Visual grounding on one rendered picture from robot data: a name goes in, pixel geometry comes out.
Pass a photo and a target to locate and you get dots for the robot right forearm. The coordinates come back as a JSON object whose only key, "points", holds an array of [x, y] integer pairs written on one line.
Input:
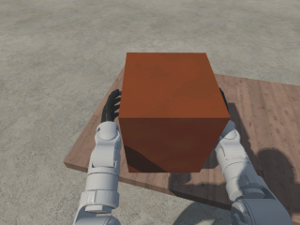
{"points": [[242, 181]]}

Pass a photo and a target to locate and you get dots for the robot right upper arm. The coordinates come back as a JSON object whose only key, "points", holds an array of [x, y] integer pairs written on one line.
{"points": [[259, 212]]}

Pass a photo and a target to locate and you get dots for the robot left upper arm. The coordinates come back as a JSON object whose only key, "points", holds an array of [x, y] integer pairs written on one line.
{"points": [[98, 220]]}

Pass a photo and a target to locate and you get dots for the robot left hand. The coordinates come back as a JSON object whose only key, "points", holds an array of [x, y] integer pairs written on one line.
{"points": [[108, 113]]}

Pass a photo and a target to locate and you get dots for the robot left forearm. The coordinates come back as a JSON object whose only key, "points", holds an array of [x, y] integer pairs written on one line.
{"points": [[100, 195]]}

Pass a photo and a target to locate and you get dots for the carton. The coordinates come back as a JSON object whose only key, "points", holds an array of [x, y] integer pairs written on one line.
{"points": [[171, 111]]}

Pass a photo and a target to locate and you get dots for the robot right hand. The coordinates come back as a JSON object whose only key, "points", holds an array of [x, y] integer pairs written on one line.
{"points": [[222, 93]]}

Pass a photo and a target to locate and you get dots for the table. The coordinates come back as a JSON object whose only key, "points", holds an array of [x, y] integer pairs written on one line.
{"points": [[267, 117]]}

